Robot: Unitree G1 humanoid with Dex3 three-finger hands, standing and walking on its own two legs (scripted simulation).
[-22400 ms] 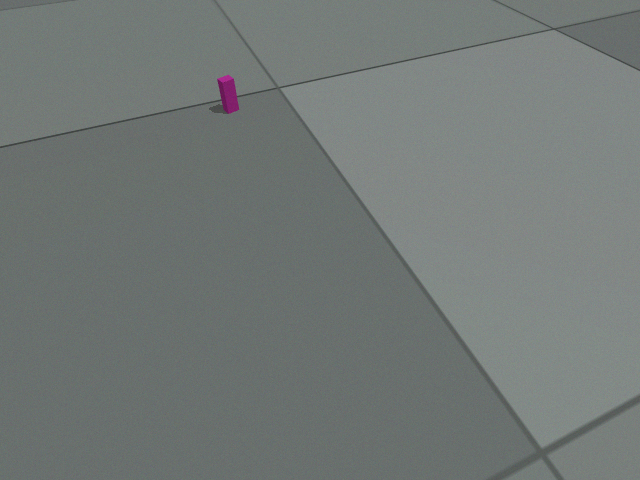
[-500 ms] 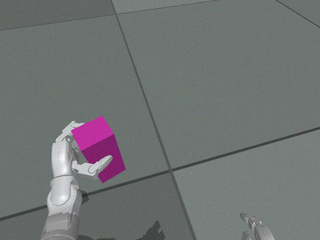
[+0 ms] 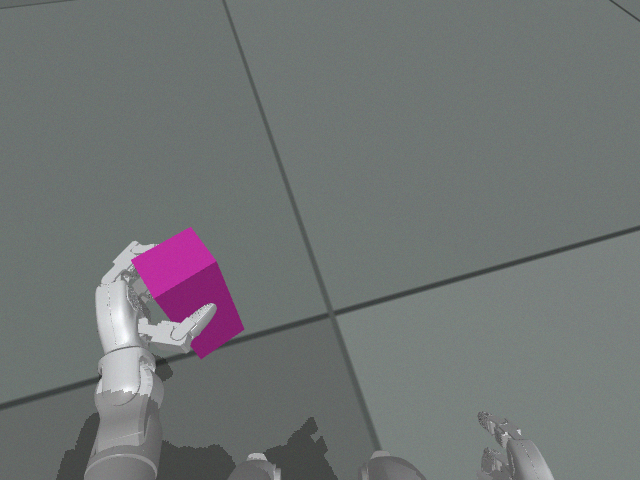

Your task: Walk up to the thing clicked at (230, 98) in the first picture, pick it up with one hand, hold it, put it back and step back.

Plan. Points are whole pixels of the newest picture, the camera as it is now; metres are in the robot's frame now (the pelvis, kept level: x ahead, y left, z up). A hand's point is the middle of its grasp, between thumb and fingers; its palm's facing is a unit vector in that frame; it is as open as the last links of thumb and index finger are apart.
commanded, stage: crouch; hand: left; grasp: from the side
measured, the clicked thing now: (196, 300) +0.35 +0.16 -0.01
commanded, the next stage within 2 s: lower in 1.72 s
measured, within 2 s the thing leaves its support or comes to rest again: neither
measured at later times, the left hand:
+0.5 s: hand (190, 343) +0.37 +0.22 -0.23, palm faces +0.29 -0.96 -0.02, open 10.1 cm
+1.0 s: hand (199, 361) +0.39 +0.25 -0.40, palm faces +0.29 -0.96 -0.01, open 10.1 cm
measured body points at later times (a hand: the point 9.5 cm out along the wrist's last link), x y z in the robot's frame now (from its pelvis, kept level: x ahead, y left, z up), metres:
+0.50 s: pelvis -0.05 +0.01 -0.20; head +0.13 +0.03 +0.21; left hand +0.35 +0.27 -0.22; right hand +0.07 -0.24 -0.34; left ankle +0.02 +0.13 -0.68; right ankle +0.01 -0.11 -0.68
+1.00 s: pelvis -0.08 +0.01 -0.35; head +0.13 +0.06 +0.04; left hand +0.37 +0.30 -0.39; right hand +0.00 -0.26 -0.47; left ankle +0.02 +0.13 -0.68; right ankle +0.01 -0.11 -0.68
